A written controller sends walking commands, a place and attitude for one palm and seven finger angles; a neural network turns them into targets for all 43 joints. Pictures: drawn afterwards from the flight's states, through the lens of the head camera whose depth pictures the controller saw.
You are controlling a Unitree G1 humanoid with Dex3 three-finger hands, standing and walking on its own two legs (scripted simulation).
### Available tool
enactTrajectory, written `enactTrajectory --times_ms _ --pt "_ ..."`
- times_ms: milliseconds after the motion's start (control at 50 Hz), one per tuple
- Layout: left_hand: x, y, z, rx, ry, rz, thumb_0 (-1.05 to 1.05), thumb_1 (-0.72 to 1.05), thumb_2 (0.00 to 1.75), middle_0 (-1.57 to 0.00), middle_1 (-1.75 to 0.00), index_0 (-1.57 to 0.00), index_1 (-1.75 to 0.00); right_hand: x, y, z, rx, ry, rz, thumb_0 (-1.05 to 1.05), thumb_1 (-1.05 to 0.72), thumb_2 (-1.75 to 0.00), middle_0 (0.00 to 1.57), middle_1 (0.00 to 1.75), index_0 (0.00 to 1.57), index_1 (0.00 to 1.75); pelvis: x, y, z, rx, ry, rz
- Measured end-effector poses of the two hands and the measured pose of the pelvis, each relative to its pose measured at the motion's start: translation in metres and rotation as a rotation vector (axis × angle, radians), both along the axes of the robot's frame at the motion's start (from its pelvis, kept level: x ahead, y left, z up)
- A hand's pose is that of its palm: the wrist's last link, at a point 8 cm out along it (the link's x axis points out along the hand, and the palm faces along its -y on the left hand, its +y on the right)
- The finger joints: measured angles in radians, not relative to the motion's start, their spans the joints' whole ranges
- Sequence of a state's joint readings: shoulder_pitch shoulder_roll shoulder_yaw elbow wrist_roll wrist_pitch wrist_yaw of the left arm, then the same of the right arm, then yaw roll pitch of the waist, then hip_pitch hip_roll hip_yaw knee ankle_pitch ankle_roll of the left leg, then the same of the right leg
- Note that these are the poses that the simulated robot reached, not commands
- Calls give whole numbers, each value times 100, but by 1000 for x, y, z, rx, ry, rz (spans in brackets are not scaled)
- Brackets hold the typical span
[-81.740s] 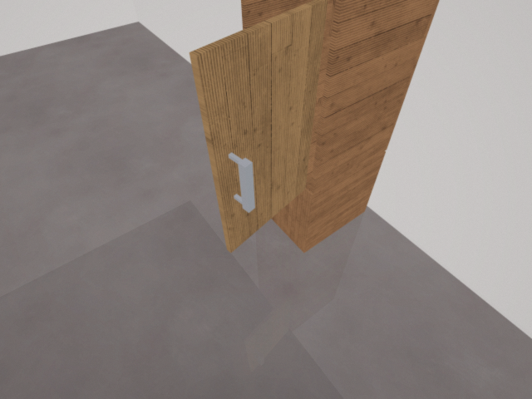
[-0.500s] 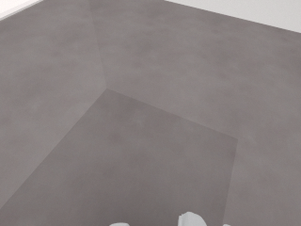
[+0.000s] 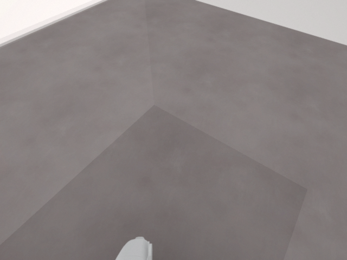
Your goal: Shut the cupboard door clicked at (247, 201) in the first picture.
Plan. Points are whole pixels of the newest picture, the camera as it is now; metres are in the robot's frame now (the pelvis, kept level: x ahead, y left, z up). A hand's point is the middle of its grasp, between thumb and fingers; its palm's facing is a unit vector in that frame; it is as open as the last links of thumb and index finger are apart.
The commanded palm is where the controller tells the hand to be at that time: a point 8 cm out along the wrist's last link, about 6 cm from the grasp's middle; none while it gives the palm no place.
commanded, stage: turn to face it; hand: left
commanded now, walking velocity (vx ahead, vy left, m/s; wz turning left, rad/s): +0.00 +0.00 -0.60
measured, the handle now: out of the picture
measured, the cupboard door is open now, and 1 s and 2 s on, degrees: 2 2 2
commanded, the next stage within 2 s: none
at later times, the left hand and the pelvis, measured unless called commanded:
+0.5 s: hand out of the picture +0.13 +0.22 -0.18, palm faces -0.07 -0.98 -0.21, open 7.3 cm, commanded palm none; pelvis +0.07 +0.03 -0.01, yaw -11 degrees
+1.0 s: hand (114, 197) +0.31 +0.19 -0.17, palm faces -0.44 -0.87 -0.22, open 7.4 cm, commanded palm none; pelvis +0.11 +0.05 +0.00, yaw -29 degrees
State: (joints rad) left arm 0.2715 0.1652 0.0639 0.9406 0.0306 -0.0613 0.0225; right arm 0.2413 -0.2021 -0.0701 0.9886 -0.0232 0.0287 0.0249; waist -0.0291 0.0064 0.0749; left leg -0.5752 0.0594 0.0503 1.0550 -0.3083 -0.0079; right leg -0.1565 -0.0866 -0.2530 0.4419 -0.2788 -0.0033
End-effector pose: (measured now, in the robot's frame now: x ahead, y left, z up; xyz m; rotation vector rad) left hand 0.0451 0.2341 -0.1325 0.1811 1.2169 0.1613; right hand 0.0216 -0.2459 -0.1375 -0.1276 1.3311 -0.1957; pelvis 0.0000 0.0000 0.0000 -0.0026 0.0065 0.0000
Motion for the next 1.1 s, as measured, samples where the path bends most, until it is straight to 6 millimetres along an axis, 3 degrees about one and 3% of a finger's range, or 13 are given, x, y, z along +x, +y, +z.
enactTrajectory --times_ms 100,160,220,280,420,580,720,820,920,1020,1100 --pt "-29 15 -16 -23 129 84 0 93 90 -20 -30 -20 -30 103 15 6 -37 -124 138 0 -91 -90 19 30 19 29 29 14 -7 -15 -10 26" --pt "-41 24 -33 -44 218 107 1 93 90 -20 -30 -20 -30 152 33 6 -61 -231 181 0 -91 -90 19 30 20 30 49 29 -20 -34 -17 0" --pt "-39 28 -37 -55 282 100 1 92 90 -20 -30 -20 -30 177 51 12 -63 -283 192 0 -91 -90 20 30 20 30 57 35 -18 -21 -32 -33" --pt "-22 30 -32 -71 283 81 1 92 90 -20 -30 -20 -30 184 63 16 -47 -300 172 0 -91 -90 20 30 20 30 61 40 -13 -28 -37 -65" --pt "41 34 -18 -52 174 -4 1 92 90 -20 -30 -20 -30 158 61 8 -6 -248 56 0 -90 -90 20 30 20 30 68 39 -7 -36 -29 -140" --pt "111 24 -14 33 55 -146 1 91 90 -20 -30 -20 -30 92 10 -23 -24 -130 -132 0 -90 -90 20 30 20 30 74 20 -23 -7 -9 -235" --pt "154 18 -3 46 62 -271 1 91 90 -20 -30 -20 -30 55 -7 0 -95 -79 -258 1 -91 -90 20 30 20 30 86 23 -8 5 6 -325" --pt "197 21 -8 27 36 -351 1 91 90 -21 -30 -20 -30 48 1 12 -140 -90 -315 1 -91 -90 20 30 20 30 99 34 -7 4 14 -386" --pt "246 22 -17 3 4 -427 1 91 90 -20 -30 -20 -30 40 24 17 -171 -104 -348 0 -91 -90 20 30 20 30 109 48 -12 -10 13 -454" --pt "287 2 -3 -22 -49 -520 1 91 90 -20 -30 -20 -30 19 50 23 -143 -66 -399 0 -91 -90 20 30 20 30 111 53 -1 -37 9 -515" --pt "309 -23 6 -32 -82 -600 1 92 90 -20 -30 -20 -30 -2 61 18 -111 -42 -468 0 -90 -90 20 30 20 30 110 52 1 -41 13 -570"
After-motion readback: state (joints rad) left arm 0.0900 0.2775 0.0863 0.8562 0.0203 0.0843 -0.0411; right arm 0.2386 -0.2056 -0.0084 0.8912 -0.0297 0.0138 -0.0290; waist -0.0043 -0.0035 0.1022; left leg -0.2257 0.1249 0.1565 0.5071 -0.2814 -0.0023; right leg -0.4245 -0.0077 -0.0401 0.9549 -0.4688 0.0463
